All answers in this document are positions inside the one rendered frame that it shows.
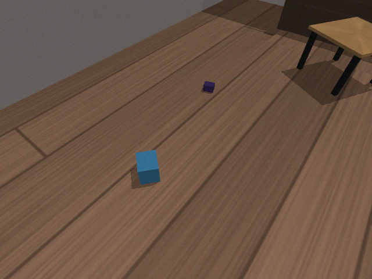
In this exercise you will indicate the coffee table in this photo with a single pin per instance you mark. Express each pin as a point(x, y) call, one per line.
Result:
point(352, 34)

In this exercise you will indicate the sofa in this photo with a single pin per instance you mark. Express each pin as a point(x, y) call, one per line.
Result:
point(298, 15)

